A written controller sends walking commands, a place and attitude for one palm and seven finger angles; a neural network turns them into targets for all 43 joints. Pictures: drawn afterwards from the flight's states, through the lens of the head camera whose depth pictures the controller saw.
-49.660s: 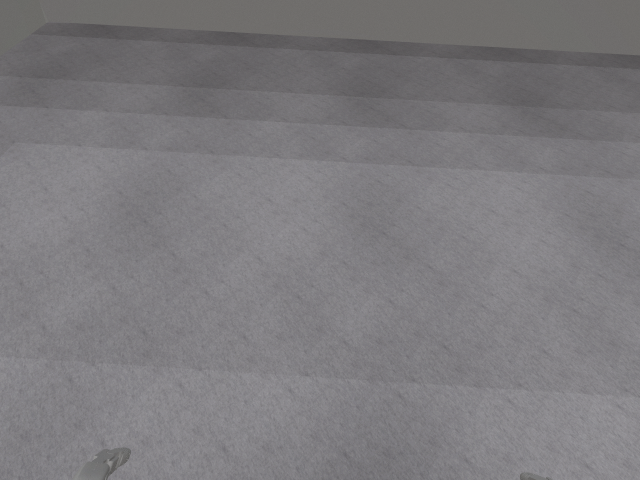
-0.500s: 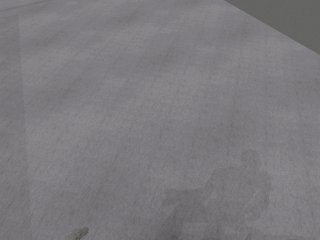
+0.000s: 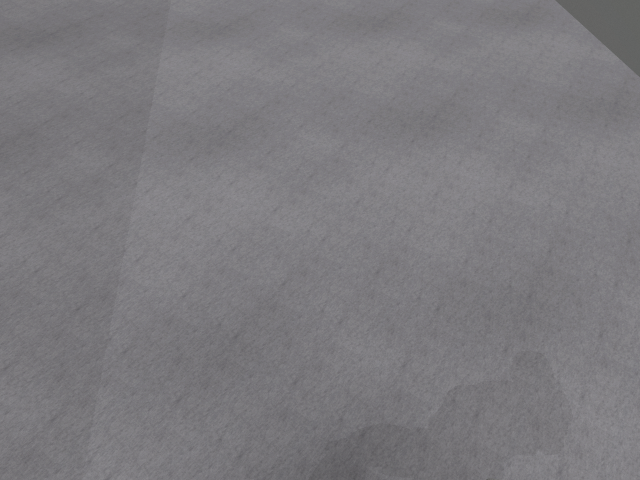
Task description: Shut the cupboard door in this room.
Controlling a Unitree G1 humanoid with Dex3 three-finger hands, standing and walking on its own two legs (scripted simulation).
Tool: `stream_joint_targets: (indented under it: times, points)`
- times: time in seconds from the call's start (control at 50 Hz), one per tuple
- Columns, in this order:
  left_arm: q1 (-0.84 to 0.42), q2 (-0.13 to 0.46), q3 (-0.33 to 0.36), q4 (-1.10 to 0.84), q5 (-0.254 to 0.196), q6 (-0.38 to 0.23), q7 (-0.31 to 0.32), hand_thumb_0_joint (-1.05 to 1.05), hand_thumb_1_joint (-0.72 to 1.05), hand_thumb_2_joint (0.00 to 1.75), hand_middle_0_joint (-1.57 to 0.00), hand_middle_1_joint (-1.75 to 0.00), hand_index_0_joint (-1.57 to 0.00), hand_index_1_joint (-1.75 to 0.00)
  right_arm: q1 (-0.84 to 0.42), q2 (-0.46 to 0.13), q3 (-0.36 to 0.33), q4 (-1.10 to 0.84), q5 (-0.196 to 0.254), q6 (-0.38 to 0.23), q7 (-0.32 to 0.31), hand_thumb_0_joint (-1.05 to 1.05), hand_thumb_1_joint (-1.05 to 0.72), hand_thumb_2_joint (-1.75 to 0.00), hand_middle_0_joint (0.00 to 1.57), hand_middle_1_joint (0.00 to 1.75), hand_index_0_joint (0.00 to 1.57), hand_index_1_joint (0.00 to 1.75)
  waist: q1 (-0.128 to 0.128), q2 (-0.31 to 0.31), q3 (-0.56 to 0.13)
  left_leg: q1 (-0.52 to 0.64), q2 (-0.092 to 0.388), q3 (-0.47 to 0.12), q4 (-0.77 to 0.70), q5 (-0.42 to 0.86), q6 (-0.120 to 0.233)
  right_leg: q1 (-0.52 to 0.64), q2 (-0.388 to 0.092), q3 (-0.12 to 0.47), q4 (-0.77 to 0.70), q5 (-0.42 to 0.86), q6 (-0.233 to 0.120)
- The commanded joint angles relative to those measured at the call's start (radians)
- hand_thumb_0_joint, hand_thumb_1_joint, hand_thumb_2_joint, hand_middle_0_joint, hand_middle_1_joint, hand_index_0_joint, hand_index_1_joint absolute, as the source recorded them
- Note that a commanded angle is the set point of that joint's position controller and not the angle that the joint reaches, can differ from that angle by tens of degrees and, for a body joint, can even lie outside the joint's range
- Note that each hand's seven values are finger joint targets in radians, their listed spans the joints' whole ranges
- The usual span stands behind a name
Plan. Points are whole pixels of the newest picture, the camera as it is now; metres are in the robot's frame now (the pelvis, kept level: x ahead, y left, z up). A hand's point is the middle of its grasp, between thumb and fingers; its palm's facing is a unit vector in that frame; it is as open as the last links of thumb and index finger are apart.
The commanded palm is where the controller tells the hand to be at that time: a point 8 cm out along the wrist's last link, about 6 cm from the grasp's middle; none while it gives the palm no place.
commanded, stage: turn or walk to find it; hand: left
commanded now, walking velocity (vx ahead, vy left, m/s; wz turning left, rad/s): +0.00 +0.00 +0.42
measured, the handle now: out of the picture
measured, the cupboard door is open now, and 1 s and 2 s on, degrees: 45 45 45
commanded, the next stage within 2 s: none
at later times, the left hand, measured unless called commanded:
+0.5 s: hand out of the picture +0.10 +0.19 -0.14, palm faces +0.16 -0.95 -0.27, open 7.4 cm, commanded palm none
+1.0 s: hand out of the picture -0.06 +0.20 -0.18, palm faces +0.45 -0.86 -0.25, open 7.4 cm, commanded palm none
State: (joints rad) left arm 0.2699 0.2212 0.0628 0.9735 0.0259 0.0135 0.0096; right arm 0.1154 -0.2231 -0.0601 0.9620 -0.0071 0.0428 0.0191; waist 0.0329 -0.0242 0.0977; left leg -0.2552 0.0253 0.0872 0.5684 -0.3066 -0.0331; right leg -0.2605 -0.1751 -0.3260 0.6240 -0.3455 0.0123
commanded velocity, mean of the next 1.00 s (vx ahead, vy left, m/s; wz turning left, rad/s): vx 0.00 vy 0.00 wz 0.42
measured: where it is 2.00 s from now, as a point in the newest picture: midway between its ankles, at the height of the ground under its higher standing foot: outside the picture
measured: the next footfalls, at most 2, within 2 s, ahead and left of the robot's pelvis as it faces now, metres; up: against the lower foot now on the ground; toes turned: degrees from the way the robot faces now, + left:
right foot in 0.48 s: +0.07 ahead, -0.12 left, +0.00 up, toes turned +4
left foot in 0.96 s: -0.01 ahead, +0.11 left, +0.00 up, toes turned +29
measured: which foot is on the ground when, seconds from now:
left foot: down 0.00-0.48, up 0.50-0.94, down 0.96-1.00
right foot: down 0.00-0.00, up 0.02-0.46, down 0.48-0.96, up 0.98-1.00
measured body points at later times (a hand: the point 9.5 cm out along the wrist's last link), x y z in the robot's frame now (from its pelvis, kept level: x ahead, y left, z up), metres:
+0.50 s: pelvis +0.01 -0.02 +0.00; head +0.07 -0.04 +0.45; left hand +0.09 +0.24 -0.12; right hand +0.08 -0.26 -0.16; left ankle -0.02 +0.11 -0.72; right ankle +0.03 -0.13 -0.73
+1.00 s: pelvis +0.02 +0.00 +0.00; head +0.06 +0.04 +0.44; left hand -0.09 +0.25 -0.16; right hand +0.22 -0.18 -0.14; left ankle -0.04 +0.09 -0.73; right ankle +0.03 -0.13 -0.71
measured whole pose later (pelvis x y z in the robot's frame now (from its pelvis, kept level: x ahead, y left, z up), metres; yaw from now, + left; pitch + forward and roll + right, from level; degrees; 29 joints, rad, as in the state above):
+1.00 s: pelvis +0.02 +0.00 +0.00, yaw +24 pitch +1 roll +1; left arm 0.26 0.25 0.07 0.98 0.02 0.04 0.01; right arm 0.10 -0.21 -0.06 0.95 -0.01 0.03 0.02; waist 0.03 -0.06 0.10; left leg -0.27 0.00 0.08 0.59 -0.33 0.02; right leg -0.31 -0.17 -0.21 0.80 -0.51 0.06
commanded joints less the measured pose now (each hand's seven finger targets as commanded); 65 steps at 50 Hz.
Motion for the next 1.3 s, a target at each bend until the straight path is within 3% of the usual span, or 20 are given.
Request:
stream_joint_targets:
  times: [0.0,0.06,0.12,0.3,0.4,0.42,0.44,0.46,0.48,0.5,0.54,0.6,0.82,0.9,0.92,0.94,0.96,1.0,1.06,1.28]
  points:
    - [-0.065,0.087,0.012,-0.119,-0.012,0.003,0.009,0.0,0.9,0.9,-0.2,-0.3,-0.2,-0.3,0.201,-0.259,-0.061,-0.026,-0.006,-0.023,-0.023,0.0,-0.9,-0.9,0.2,0.3,0.2,0.3,-0.111,0.297,-0.221,0.313,0.425,-0.438,-0.22,0.74,0.257,-0.309,0.038,0.198,0.399,-0.344,0.067]
    - [-0.101,0.099,0.024,-0.083,-0.011,0.015,0.004,0.0,0.9,0.9,-0.2,-0.3,-0.2,-0.3,0.08,-0.179,-0.038,-0.043,-0.013,-0.029,-0.044,0.0,-0.9,-0.9,0.2,0.3,0.2,0.3,-0.065,0.246,-0.105,0.183,0.289,-0.319,-0.224,0.598,0.226,-0.321,0.034,0.287,0.491,-0.171,0.065]
    - [-0.06,0.095,0.023,-0.056,-0.011,0.016,-0.005,0.0,0.9,0.9,-0.2,-0.3,-0.2,-0.3,0.059,-0.154,-0.026,-0.051,-0.01,-0.038,-0.045,0.0,-0.9,-0.9,0.2,0.3,0.2,0.3,-0.034,0.159,-0.098,0.162,0.218,-0.247,-0.232,0.568,0.181,-0.293,0.058,0.279,0.492,-0.068,0.076]
    - [-0.149,0.07,0.013,-0.111,-0.016,0.015,0.002,0.0,0.9,0.9,-0.2,-0.3,-0.2,-0.3,0.122,-0.16,-0.043,-0.046,-0.016,-0.033,-0.038,0.0,-0.9,-0.9,0.2,0.3,0.2,0.3,-0.065,0.193,-0.106,0.152,0.208,-0.324,-0.21,0.537,0.196,-0.227,0.095,0.273,0.26,-0.094,0.09]
    - [-0.088,0.071,0.011,-0.105,-0.025,-0.005,0.005,0.0,0.9,0.9,-0.2,-0.3,-0.2,-0.3,0.101,-0.159,-0.05,-0.056,-0.014,-0.028,-0.036,0.0,-0.9,-0.9,0.2,0.3,0.2,0.3,-0.032,0.202,-0.166,0.09,0.169,-0.368,-0.107,0.595,0.163,-0.013,0.143,0.25,-0.062,0.037,0.068]
    - [-0.042,0.087,0.016,-0.095,-0.024,-0.015,0.007,0.0,0.9,0.9,-0.2,-0.3,-0.2,-0.3,0.089,-0.148,-0.049,-0.059,-0.009,-0.028,-0.034,0.0,-0.9,-0.9,0.2,0.3,0.2,0.3,-0.005,0.154,-0.18,0.032,0.136,-0.352,-0.055,0.493,0.125,0.098,0.125,0.255,-0.205,0.169,0.064]
    - [0.0,0.139,0.025,-0.084,-0.014,-0.027,0.012,0.0,0.9,0.9,-0.2,-0.3,-0.2,-0.3,0.103,-0.106,-0.045,-0.064,0.0,-0.03,-0.027,0.0,-0.9,-0.9,0.2,0.3,0.2,0.3,0.008,0.032,-0.218,-0.108,0.068,-0.295,0.051,0.269,0.065,0.271,-0.006,0.361,-0.283,0.295,0.032]
    - [0.038,0.232,0.043,-0.076,0.0,-0.034,0.021,0.0,0.9,0.9,-0.2,-0.3,-0.2,-0.3,0.095,-0.039,-0.032,-0.091,0.002,-0.032,-0.022,0.0,-0.9,-0.9,0.2,0.3,0.2,0.3,0.027,-0.27,-0.219,-0.308,-0.085,-0.134,0.284,-0.22,-0.005,0.37,-0.272,0.607,-0.279,0.528,-0.084]
    - [0.051,0.235,0.038,-0.082,-0.009,-0.028,0.021,0.0,0.9,0.9,-0.2,-0.3,-0.2,-0.3,0.081,-0.085,-0.043,-0.097,-0.003,-0.017,-0.028,0.0,-0.9,-0.9,0.2,0.3,0.2,0.3,0.033,-0.207,-0.203,-0.285,-0.065,-0.169,0.477,-0.346,-0.005,0.238,-0.348,0.617,-0.278,0.613,-0.168]
    - [-0.01,0.188,0.036,-0.093,-0.012,-0.032,0.026,0.0,0.9,0.9,-0.2,-0.3,-0.2,-0.3,0.107,-0.087,-0.048,-0.07,-0.007,-0.003,-0.025,0.0,-0.9,-0.9,0.2,0.3,0.2,0.3,-0.001,-0.147,-0.168,-0.275,-0.035,-0.21,0.587,-0.264,-0.005,0.157,-0.292,0.548,-0.304,0.481,-0.172]
    - [-0.119,0.144,0.026,-0.125,-0.013,-0.023,0.027,0.0,0.9,0.9,-0.2,-0.3,-0.2,-0.3,0.124,-0.081,-0.052,-0.031,-0.012,0.012,-0.012,0.0,-0.9,-0.9,0.2,0.3,0.2,0.3,-0.042,-0.127,-0.089,-0.285,-0.005,-0.176,0.68,-0.142,-0.018,0.079,-0.193,0.432,-0.317,0.313,-0.124]
    - [-0.098,0.114,0.02,-0.124,-0.012,-0.034,0.021,0.0,0.9,0.9,-0.2,-0.3,-0.2,-0.3,0.143,-0.071,-0.047,-0.017,-0.013,0.014,-0.003,0.0,-0.9,-0.9,0.2,0.3,0.2,0.3,-0.045,-0.165,-0.082,-0.296,0.0,-0.142,0.669,-0.049,-0.038,0.099,-0.14,0.319,-0.313,0.35,-0.093]
    - [0.046,0.182,0.047,-0.063,0.005,-0.024,0.019,0.0,0.9,0.9,-0.2,-0.3,-0.2,-0.3,-0.018,-0.034,-0.011,-0.063,0.0,-0.007,-0.002,0.0,-0.9,-0.9,0.2,0.3,0.2,0.3,0.034,-0.189,-0.121,-0.169,-0.001,-0.02,0.184,-0.156,-0.036,0.229,-0.193,0.244,-0.198,0.632,-0.136]
    - [0.002,0.192,0.049,-0.064,-0.011,-0.014,0.015,0.0,0.9,0.9,-0.2,-0.3,-0.2,-0.3,0.086,-0.075,-0.019,-0.045,-0.004,-0.024,-0.003,0.0,-0.9,-0.9,0.2,0.3,0.2,0.3,-0.044,-0.105,-0.179,0.108,-0.004,0.01,-0.144,0.135,-0.006,0.099,-0.161,0.157,-0.034,0.502,-0.042]
    - [0.005,0.151,0.042,-0.08,-0.016,-0.01,0.011,0.0,0.9,0.9,-0.2,-0.3,-0.2,-0.3,0.132,-0.156,-0.037,-0.041,-0.01,-0.034,-0.007,0.0,-0.9,-0.9,0.2,0.3,0.2,0.3,-0.071,0.094,-0.228,0.272,0.141,-0.178,-0.211,0.315,0.052,-0.06,-0.079,0.119,0.153,0.291,0.014]
    - [-0.025,0.079,0.017,-0.115,-0.021,-0.006,0.005,0.0,0.9,0.9,-0.2,-0.3,-0.2,-0.3,0.194,-0.256,-0.064,-0.038,-0.011,-0.034,-0.017,0.0,-0.9,-0.9,0.2,0.3,0.2,0.3,-0.105,0.354,-0.231,0.341,0.384,-0.486,-0.227,0.719,0.195,-0.29,0.055,0.139,0.36,-0.302,0.076]
    - [-0.063,0.098,0.015,-0.124,-0.013,0.006,0.014,0.0,0.9,0.9,-0.2,-0.3,-0.2,-0.3,0.207,-0.263,-0.06,-0.022,-0.006,-0.023,-0.021,0.0,-0.9,-0.9,0.2,0.3,0.2,0.3,-0.11,0.267,-0.233,0.299,0.425,-0.423,-0.202,0.737,0.264,-0.287,0.04,0.235,0.452,-0.344,0.06]
    - [-0.108,0.098,0.021,-0.098,-0.012,0.015,0.011,0.0,0.9,0.9,-0.2,-0.3,-0.2,-0.3,0.124,-0.198,-0.048,-0.033,-0.012,-0.029,-0.04,0.0,-0.9,-0.9,0.2,0.3,0.2,0.3,-0.085,0.291,-0.147,0.224,0.312,-0.357,-0.213,0.663,0.237,-0.322,0.034,0.287,0.502,-0.218,0.062]
    - [-0.074,0.096,0.023,-0.07,-0.012,0.013,-0.002,0.0,0.9,0.9,-0.2,-0.3,-0.2,-0.3,0.076,-0.157,-0.03,-0.051,-0.011,-0.038,-0.045,0.0,-0.9,-0.9,0.2,0.3,0.2,0.3,-0.046,0.181,-0.122,0.203,0.222,-0.251,-0.199,0.68,0.183,-0.305,0.058,0.283,0.509,-0.096,0.075]
    - [-0.135,0.07,0.009,-0.119,-0.02,0.01,0.001,0.0,0.9,0.9,-0.2,-0.3,-0.2,-0.3,0.104,-0.167,-0.043,-0.058,-0.017,-0.031,-0.037,0.0,-0.9,-0.9,0.2,0.3,0.2,0.3,-0.057,0.216,-0.124,0.126,0.197,-0.339,-0.171,0.603,0.19,-0.157,0.116,0.26,0.165,-0.086,0.084]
